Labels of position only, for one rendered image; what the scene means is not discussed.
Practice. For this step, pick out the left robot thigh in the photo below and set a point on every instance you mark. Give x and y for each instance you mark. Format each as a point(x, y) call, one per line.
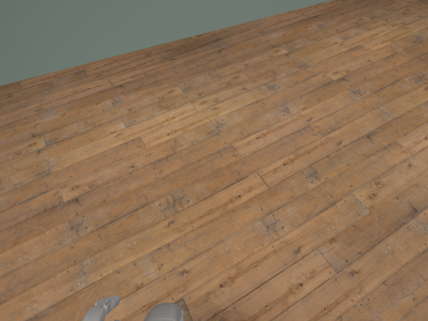
point(165, 312)

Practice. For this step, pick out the robot left hand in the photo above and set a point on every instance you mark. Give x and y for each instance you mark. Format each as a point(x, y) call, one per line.
point(101, 309)

